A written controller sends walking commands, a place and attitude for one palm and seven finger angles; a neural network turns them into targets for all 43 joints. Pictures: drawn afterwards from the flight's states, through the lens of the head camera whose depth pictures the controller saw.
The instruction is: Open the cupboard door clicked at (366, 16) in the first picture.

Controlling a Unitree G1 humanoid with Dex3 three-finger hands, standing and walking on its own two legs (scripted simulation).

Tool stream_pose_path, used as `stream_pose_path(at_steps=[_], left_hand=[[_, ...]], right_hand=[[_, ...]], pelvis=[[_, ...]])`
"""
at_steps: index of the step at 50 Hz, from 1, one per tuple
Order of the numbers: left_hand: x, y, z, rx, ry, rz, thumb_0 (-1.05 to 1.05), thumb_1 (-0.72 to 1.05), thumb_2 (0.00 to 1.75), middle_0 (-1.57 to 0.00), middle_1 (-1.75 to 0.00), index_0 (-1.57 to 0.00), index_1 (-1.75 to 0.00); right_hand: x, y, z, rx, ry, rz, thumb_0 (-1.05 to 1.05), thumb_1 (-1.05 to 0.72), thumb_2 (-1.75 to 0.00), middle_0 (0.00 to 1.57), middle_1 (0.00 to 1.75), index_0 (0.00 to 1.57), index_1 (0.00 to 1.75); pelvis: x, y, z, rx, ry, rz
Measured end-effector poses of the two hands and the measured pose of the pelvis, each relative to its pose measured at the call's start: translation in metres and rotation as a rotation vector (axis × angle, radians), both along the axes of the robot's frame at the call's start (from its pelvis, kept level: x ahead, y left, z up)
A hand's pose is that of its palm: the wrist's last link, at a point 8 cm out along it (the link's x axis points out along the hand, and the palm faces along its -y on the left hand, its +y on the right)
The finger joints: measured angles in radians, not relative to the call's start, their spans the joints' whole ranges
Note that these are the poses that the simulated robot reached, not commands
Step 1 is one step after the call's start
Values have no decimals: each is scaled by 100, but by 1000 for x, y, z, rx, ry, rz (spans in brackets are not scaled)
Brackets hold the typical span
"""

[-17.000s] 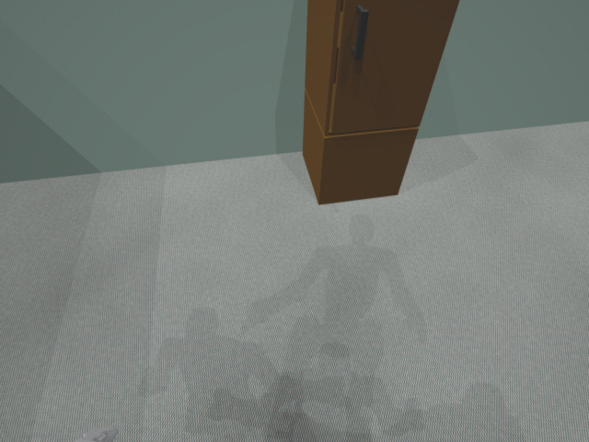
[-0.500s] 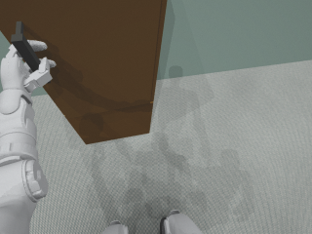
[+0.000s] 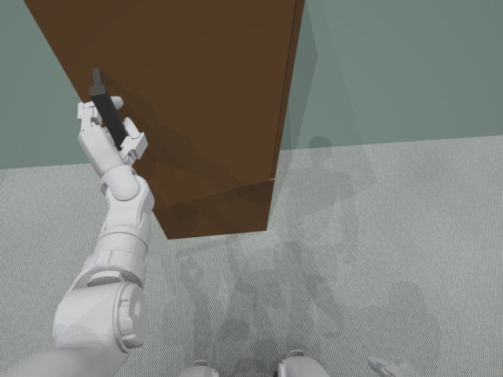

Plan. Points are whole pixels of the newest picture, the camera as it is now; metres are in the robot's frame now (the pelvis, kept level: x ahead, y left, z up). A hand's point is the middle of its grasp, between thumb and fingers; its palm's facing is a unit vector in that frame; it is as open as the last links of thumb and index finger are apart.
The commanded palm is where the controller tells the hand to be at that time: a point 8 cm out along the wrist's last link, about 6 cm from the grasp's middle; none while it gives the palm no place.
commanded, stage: pull the door open along its arc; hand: left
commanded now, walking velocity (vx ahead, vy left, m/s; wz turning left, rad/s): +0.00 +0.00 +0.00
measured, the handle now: (113, 115) +0.52 +0.22 +0.09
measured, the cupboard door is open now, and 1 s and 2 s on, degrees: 12 48 46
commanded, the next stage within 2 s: open thumb and fingers to let go in 0.92 s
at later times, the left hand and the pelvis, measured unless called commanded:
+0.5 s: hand (148, 155) +0.44 +0.15 +0.08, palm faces +0.50 -0.87 +0.00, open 5.9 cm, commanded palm +0.36 +0.17 +0.08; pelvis +0.00 -0.01 +0.02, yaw -1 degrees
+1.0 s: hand (216, 218) +0.33 +0.04 +0.09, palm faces +0.36 -0.93 -0.07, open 6.5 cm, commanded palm +0.29 +0.09 +0.08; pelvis +0.03 -0.03 +0.02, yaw +3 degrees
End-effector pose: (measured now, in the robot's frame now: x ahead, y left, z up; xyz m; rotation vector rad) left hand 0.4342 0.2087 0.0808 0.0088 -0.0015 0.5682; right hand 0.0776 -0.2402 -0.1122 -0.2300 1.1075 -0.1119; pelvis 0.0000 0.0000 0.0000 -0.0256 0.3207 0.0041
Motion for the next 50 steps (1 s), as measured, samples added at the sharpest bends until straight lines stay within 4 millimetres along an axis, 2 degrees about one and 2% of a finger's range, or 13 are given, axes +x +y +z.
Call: stream_pose_path(at_steps=[6,14,18,21,24,28,34,40,45,50], left_hand=[[0,-3,1,24,7,-6,1,73,83,-34,-134,-32,-134],[-2,-4,1,15,-3,-9,2,74,83,-34,-134,-32,-134],[-8,-7,1,9,-12,-18,2,75,82,-35,-135,-32,-133],[-18,-12,0,5,-19,-28,3,76,81,-35,-135,-31,-133],[-32,-18,0,4,-23,-42,3,76,80,-35,-135,-31,-133],[-57,-32,1,-2,-25,-69,3,75,77,-34,-134,-31,-133],[-101,-67,3,-29,-13,-127,3,72,74,-31,-132,-31,-132],[-138,-108,7,-19,25,-212,4,68,70,-29,-130,-31,-132],[-149,-123,11,18,59,-263,4,66,71,-30,-127,-32,-132],[-146,-123,11,37,70,-199,3,63,76,-32,-128,-33,-132]], right_hand=[[-41,-7,-4,0,88,-40,0,-91,-90,20,30,20,30],[-97,-26,3,-31,214,-103,0,-91,-90,20,30,20,30],[-107,-33,8,-36,230,-128,0,-91,-90,20,30,20,30],[-103,-35,11,-33,214,-133,0,-91,-90,20,30,20,30],[-88,-34,13,-23,172,-123,0,-91,-90,20,30,20,30],[-52,-29,15,-1,83,-89,0,-91,-90,20,30,20,30],[26,-12,23,44,-106,-4,1,-91,-90,20,30,20,30],[106,14,43,93,-302,87,1,-91,-90,20,30,20,30],[152,31,60,137,-408,138,0,-91,-90,20,30,20,30],[170,37,57,139,-405,191,0,-91,-90,20,30,20,30]], pelvis=[[-5,-8,2,4,-8,-1],[-7,-14,6,8,-11,-7],[-4,-15,9,9,-18,-17],[-1,-15,12,9,-29,-22],[2,-14,15,9,-44,-25],[8,-12,19,9,-71,-22],[16,-9,22,14,-116,-15],[24,-11,22,22,-151,-8],[29,-17,20,22,-173,12],[28,-25,16,27,-174,39]])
